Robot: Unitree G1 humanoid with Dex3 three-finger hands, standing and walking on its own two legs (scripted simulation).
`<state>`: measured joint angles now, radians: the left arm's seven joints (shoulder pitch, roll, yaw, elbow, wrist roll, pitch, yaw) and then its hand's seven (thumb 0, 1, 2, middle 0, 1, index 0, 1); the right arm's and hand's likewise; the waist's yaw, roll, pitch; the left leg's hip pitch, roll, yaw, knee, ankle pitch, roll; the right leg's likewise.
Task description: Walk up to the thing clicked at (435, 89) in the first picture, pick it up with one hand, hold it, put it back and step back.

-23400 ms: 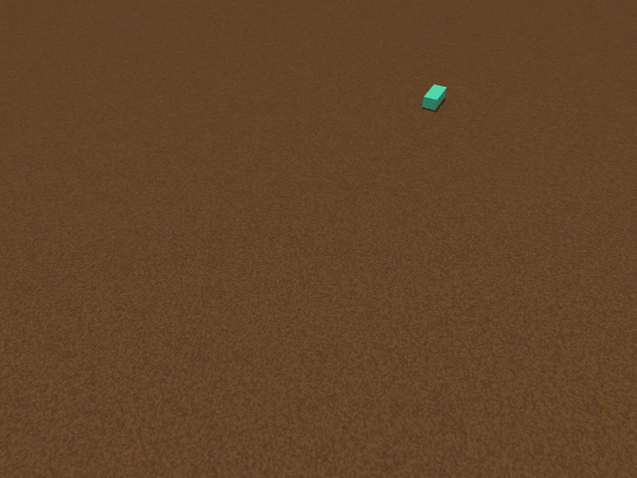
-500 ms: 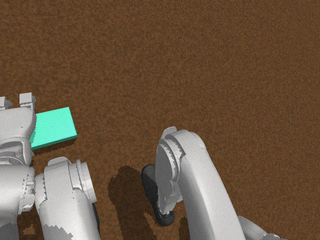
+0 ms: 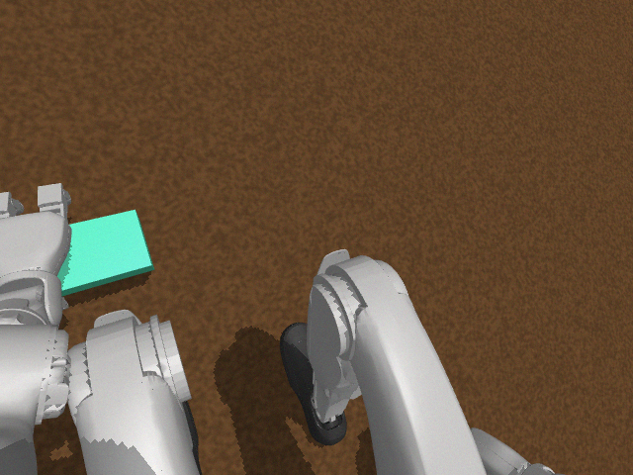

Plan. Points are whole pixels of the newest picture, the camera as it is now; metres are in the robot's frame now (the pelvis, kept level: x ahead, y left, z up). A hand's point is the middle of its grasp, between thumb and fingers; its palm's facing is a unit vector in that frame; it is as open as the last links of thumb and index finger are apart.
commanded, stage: rest palm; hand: left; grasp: from above
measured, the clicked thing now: (78, 258) +0.41 +0.23 -0.28
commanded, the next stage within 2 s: none
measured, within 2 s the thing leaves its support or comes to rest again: neither
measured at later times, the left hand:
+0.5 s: hand (46, 261) +0.40 +0.25 -0.24, palm faces -0.44 -0.08 -0.90, open 14.4 cm
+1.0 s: hand (49, 265) +0.40 +0.25 -0.25, palm faces -0.45 -0.09 -0.89, open 14.3 cm
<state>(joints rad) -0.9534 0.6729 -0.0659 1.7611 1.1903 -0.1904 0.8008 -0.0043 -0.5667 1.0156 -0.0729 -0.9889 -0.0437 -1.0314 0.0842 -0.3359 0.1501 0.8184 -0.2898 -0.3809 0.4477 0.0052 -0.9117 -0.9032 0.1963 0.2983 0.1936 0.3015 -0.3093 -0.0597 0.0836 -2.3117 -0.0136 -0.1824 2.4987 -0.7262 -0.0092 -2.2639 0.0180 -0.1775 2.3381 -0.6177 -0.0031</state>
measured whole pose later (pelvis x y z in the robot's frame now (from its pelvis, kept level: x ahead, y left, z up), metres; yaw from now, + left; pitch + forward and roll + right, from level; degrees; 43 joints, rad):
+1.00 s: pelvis +0.00 +0.00 +0.00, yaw +0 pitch +30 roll -11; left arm -0.95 0.68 -0.07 1.76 1.18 -0.19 0.80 0.00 -0.54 0.99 -0.06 -1.00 -0.05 -1.02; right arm 0.08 -0.34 0.16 0.81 -0.29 -0.39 0.45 0.00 -0.91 -0.90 0.20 0.30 0.19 0.30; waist -0.31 -0.07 0.09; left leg -2.30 -0.02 -0.19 2.50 -0.73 -0.01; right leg -2.25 0.02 -0.18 2.33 -0.62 0.00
